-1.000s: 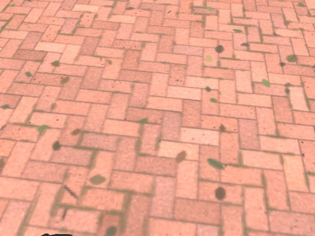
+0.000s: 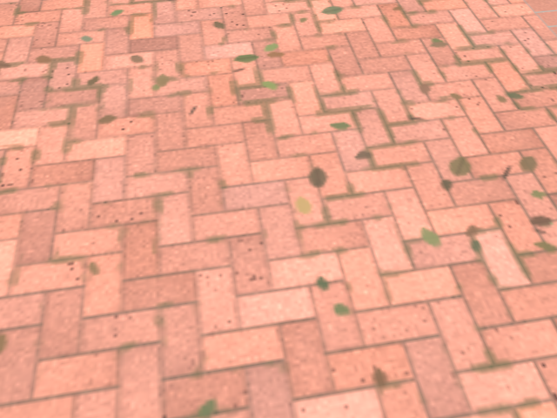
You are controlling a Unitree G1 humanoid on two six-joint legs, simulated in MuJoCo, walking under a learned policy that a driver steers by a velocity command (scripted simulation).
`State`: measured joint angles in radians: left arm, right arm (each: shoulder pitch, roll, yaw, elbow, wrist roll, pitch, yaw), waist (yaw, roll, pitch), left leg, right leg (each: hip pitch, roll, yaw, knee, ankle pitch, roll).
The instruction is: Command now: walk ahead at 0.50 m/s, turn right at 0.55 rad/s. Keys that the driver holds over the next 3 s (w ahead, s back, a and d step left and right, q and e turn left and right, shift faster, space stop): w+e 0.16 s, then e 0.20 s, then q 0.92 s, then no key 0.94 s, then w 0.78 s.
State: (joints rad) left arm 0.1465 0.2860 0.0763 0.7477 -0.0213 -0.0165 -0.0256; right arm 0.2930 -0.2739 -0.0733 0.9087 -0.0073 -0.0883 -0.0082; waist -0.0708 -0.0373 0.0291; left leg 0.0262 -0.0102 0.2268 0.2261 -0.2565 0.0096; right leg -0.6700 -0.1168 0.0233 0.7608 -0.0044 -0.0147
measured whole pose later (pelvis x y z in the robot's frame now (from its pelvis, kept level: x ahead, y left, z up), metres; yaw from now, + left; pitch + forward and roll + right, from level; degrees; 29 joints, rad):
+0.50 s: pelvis +0.24 -0.06 +0.00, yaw -15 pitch +2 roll -1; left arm 0.22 0.28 0.07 0.72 0.00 -0.01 0.02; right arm 0.07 -0.29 -0.05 0.80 -0.01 -0.06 0.00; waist 0.03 0.05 0.06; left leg -0.61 0.07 -0.06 0.70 -0.02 -0.06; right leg -0.19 0.11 0.06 0.38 -0.21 -0.08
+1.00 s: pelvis +0.32 -0.08 -0.01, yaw -1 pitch +2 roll +0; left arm 0.19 0.28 0.07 0.77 0.03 0.01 0.03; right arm 0.14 -0.31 -0.09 0.75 0.02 0.04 -0.03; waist -0.01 0.04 0.04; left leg -0.47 -0.09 -0.17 0.64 -0.31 0.00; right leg -0.30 0.03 0.04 0.52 -0.24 -0.01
